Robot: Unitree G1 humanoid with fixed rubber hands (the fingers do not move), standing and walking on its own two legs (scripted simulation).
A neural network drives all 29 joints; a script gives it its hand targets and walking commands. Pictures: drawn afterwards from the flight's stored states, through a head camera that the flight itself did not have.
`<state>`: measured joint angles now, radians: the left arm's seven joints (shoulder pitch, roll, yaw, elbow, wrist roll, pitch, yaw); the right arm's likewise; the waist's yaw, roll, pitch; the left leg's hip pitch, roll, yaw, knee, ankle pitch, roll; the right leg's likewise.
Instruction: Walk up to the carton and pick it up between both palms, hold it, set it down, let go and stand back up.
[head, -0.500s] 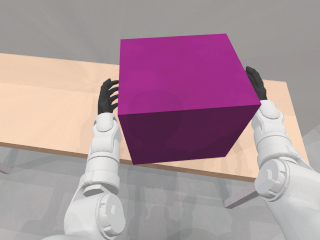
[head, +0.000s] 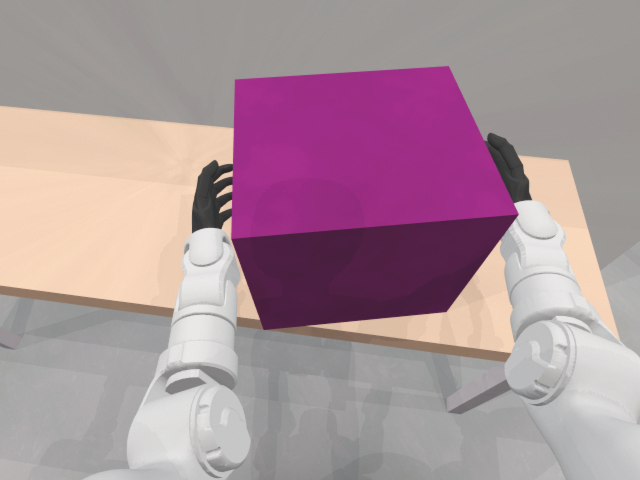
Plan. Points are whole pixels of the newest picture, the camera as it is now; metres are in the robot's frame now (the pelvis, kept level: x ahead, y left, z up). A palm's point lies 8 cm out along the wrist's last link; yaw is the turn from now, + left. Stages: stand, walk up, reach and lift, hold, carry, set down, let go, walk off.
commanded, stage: set down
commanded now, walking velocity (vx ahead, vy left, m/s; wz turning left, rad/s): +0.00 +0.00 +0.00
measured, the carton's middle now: (350, 206) +0.48 +0.01 +0.02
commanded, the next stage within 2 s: none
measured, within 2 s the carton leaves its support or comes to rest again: neither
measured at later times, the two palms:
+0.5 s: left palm (206, 224) +0.41 +0.20 +0.04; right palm (509, 191) +0.49 -0.20 +0.06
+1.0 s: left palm (194, 264) +0.36 +0.21 +0.02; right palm (542, 231) +0.45 -0.25 +0.03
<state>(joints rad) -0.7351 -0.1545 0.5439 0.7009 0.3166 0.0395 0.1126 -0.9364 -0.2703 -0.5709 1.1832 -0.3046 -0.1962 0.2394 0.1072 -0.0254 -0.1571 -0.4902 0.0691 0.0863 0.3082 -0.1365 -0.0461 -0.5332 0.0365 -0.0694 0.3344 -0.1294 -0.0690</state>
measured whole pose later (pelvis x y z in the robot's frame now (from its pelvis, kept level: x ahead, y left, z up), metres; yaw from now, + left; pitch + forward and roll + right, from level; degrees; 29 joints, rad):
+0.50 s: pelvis -0.01 +0.00 -0.02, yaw -1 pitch +26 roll +0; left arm -0.94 0.07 0.08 1.18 -0.13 -0.11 0.21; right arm -1.15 -0.51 0.10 1.56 0.31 -0.20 0.18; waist 0.21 -0.01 -0.26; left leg -0.74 0.10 0.07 0.49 -0.17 -0.05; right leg -0.75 0.06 -0.07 0.44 -0.15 -0.08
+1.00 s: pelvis -0.03 +0.00 -0.02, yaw -1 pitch +27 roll +0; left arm -0.71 0.10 0.07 0.90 -0.20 -0.11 0.18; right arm -0.94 -0.63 0.23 1.28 0.49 -0.23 0.22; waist 0.20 0.04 -0.24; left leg -0.80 0.09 0.05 0.52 -0.19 -0.05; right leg -0.82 0.07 -0.03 0.49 -0.13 -0.07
